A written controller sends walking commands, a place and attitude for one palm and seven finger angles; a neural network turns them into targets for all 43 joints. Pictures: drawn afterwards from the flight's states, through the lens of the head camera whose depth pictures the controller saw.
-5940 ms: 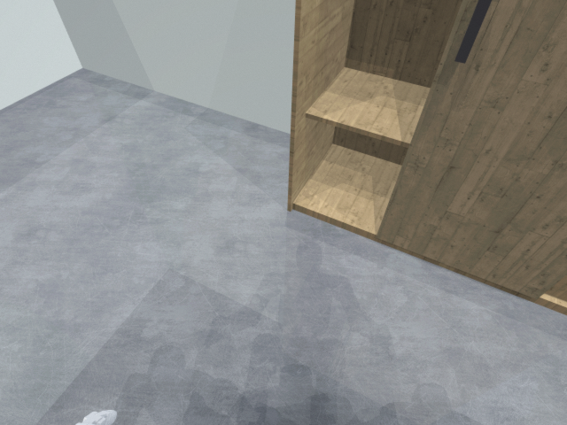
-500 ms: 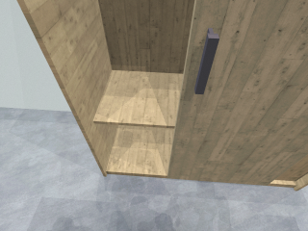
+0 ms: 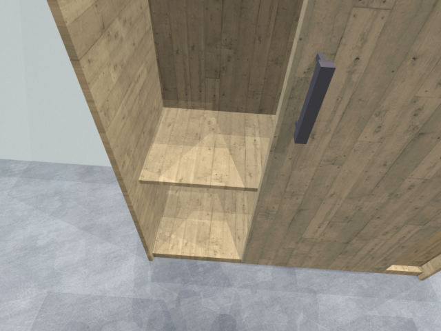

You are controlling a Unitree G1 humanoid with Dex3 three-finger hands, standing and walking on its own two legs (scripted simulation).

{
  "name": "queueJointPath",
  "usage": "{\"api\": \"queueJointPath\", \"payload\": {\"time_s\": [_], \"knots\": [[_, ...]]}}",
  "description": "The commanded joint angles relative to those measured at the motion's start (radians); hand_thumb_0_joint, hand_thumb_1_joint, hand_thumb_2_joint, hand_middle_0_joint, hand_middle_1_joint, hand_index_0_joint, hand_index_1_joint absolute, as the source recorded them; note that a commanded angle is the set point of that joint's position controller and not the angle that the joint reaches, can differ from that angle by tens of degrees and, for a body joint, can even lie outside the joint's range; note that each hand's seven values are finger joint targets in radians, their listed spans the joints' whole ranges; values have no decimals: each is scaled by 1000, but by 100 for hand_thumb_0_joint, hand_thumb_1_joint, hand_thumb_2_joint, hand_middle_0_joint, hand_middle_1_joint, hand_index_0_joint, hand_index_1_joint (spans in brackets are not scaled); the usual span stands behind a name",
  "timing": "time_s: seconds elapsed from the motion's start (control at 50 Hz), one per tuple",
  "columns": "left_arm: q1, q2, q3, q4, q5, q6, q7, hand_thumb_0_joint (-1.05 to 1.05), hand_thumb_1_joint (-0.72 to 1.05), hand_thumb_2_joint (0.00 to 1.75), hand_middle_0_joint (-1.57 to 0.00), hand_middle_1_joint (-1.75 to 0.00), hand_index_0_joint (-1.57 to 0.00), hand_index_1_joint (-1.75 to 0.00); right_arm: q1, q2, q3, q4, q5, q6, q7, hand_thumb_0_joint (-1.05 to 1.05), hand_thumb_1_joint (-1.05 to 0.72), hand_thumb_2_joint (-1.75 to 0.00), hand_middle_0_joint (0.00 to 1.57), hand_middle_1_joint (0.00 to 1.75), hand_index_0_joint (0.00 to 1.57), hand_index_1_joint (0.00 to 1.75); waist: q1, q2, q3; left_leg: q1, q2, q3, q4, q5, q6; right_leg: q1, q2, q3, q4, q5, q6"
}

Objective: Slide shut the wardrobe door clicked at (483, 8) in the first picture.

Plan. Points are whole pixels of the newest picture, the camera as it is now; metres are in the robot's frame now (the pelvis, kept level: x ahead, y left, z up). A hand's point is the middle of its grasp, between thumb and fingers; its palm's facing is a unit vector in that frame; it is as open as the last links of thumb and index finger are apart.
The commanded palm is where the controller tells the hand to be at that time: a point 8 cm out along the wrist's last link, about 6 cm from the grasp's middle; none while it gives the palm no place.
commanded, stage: come to a stop and stand still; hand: right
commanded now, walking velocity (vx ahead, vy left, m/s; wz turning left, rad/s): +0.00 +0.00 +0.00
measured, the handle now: (309, 100) +0.51 -0.13 +0.18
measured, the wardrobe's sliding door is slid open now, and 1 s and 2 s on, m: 0.41 0.41 0.41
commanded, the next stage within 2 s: look again from close up in 0.16 s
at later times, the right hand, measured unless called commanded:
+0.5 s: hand out of the picture +0.01 -0.21 -0.19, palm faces +0.04 +0.98 -0.21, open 7.4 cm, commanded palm none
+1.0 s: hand out of the picture -0.04 -0.27 -0.19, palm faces -0.01 +0.98 -0.19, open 7.4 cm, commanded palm none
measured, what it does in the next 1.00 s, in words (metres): shifts its weight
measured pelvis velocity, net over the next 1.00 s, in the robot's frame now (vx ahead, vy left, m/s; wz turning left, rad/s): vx -0.03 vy -0.09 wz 0.01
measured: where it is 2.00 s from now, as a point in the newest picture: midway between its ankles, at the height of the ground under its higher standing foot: outside the picture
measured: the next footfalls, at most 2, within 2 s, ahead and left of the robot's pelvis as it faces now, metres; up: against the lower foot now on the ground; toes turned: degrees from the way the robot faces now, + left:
none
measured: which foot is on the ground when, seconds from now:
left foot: down 0.00-1.00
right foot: down 0.00-1.00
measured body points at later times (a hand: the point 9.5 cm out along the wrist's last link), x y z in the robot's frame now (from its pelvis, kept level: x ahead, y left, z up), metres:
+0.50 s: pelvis +0.01 -0.03 -0.01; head +0.01 -0.03 +0.44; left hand +0.05 +0.21 -0.16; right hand +0.01 -0.26 -0.17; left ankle -0.05 +0.08 -0.74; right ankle +0.01 -0.16 -0.74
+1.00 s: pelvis -0.03 -0.09 -0.01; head -0.02 -0.11 +0.44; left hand -0.01 +0.15 -0.15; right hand -0.04 -0.32 -0.17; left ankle -0.05 +0.08 -0.74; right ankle +0.01 -0.16 -0.74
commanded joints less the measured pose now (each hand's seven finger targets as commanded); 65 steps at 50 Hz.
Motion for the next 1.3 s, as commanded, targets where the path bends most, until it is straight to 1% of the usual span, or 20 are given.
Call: {"api": "queueJointPath", "payload": {"time_s": [0.0,0.06,0.22,0.24,0.26,0.28,0.3,0.32,0.34,0.38,0.4,0.44,0.46,0.54,0.62,0.7,0.84,0.88,1.08,1.28], "knots": [[46,67,5,-29,1,-9,9,0,90,90,-20,-30,-20,-30,82,-106,-23,-13,1,-13,-11,0,-90,-90,20,30,20,30,-10,43,52,-98,139,-111,-102,314,-24,55,-34,24,-21,154,-48],[44,70,5,-32,1,-10,12,0,90,90,-20,-30,-20,-30,83,-107,-25,-12,-1,-12,-12,0,-90,-90,20,30,20,30,-10,36,51,-79,140,-100,-94,361,-27,53,-36,20,-16,171,-48],[22,79,2,-40,1,-8,13,0,90,90,-20,-30,-20,-30,90,-107,-23,-11,-1,-9,-11,0,-90,-90,20,30,20,30,-14,28,81,-100,140,-99,-100,334,-30,61,-36,27,-20,168,-52],[-68,139,-2,-178,2,-10,-7,0,90,90,-20,-30,-20,-30,108,-272,1,-84,-16,-43,-16,0,-90,-90,20,30,20,30,-14,109,204,-156,142,-110,-99,547,-98,-52,13,50,114,102,-70],[-43,130,21,-207,11,-18,-4,0,90,90,-20,-30,-20,-30,77,-218,-31,-85,-15,-45,-24,0,-90,-90,20,30,20,30,-8,7,80,-106,211,-172,-15,672,-75,-91,17,18,170,15,-68],[-11,99,18,-203,14,-24,2,0,90,90,-20,-30,-20,-30,72,-204,-25,-95,-13,-47,-24,0,-90,-90,20,30,20,30,1,9,-56,-2,223,-169,31,819,-41,-97,29,22,201,24,-72],[2,86,17,-210,11,-26,4,0,90,90,-20,-30,-20,-30,92,-178,-27,-104,-13,-45,-24,0,-90,-90,20,30,20,30,-9,75,-106,39,226,-172,51,872,-16,-119,33,17,220,1,-71],[-3,96,21,-220,9,-24,5,0,90,90,-20,-30,-20,-30,97,-178,-30,-116,-15,-40,-24,0,-90,-90,20,30,20,30,-13,137,-106,57,230,-169,61,895,5,-147,36,16,235,-41,-73],[-2,100,17,-230,10,-20,3,0,90,90,-20,-30,-20,-30,96,-179,-29,-126,-18,-32,-23,0,-90,-90,20,30,20,30,-11,170,-97,70,226,-155,75,931,3,-160,44,7,234,-62,-80],[-10,106,22,-242,7,-15,5,0,90,90,-20,-30,-20,-30,81,-175,-31,-156,-20,-15,-23,0,-90,-90,20,30,20,30,-10,172,-25,-2,206,-131,75,802,9,-147,33,8,203,-20,-86],[-4,112,24,-240,7,-14,5,0,90,90,-20,-30,-20,-30,69,-172,-31,-170,-21,-9,-24,0,-90,-90,20,30,20,30,-4,129,-7,-45,183,-120,82,710,5,-109,20,12,170,83,-90],[5,135,24,-232,9,-17,2,0,90,90,-20,-30,-20,-30,77,-175,-30,-187,-19,-3,-21,0,-90,-90,20,30,20,30,-14,32,-27,-87,138,-86,97,547,-18,-23,-13,27,163,303,-97],[-8,146,29,-231,7,-15,2,0,90,90,-20,-30,-20,-30,75,-184,-33,-189,-18,0,-20,0,-90,-90,20,30,20,30,-16,9,-11,-114,129,-80,90,464,-24,-14,-26,37,163,335,-95],[-26,178,30,-241,9,-12,-2,0,90,90,-20,-30,-20,-30,66,-182,-26,-203,-20,10,-14,0,-90,-90,20,30,20,30,-24,1,21,-139,99,-65,70,186,-34,-38,-48,84,106,279,-114],[-52,185,30,-253,10,-12,-7,0,90,90,-20,-30,-20,-30,53,-180,-24,-203,-21,17,-6,0,-90,-90,20,30,20,30,-25,-46,53,-157,92,-59,48,42,-43,-87,-49,112,14,50,-117],[-53,186,28,-256,9,-14,-14,0,90,90,-20,-30,-20,-30,52,-181,-21,-193,-21,15,-3,0,-90,-90,20,30,20,30,-26,-44,52,-141,97,-54,36,27,-50,-111,-47,137,-55,-89,-113],[-30,189,31,-228,4,-15,-17,0,90,90,-20,-30,-20,-30,80,-177,-17,-159,-24,12,-2,0,-90,-90,20,30,20,30,-27,0,44,-124,108,-47,22,33,-59,-107,-55,150,-120,-167,-113],[-25,190,29,-218,5,-14,-17,0,90,90,-20,-30,-20,-30,93,-167,-16,-147,-24,13,-2,0,-90,-90,20,30,20,30,-25,-17,43,-125,109,-49,22,32,-58,-107,-53,153,-137,-191,-111],[10,171,27,-156,-1,-7,-18,0,90,90,-20,-30,-20,-30,151,-140,-10,-82,-23,9,-8,0,-90,-90,20,30,20,30,-25,-14,65,-130,117,-51,5,33,-60,-102,-46,148,-162,-221,-103],[33,138,26,-123,-2,-5,-18,0,90,90,-20,-30,-20,-30,173,-114,-12,-58,-23,1,-15,0,-90,-90,20,30,20,30,-18,16,75,-157,122,-69,-12,32,-53,-93,-32,126,-127,-178,-98]]}}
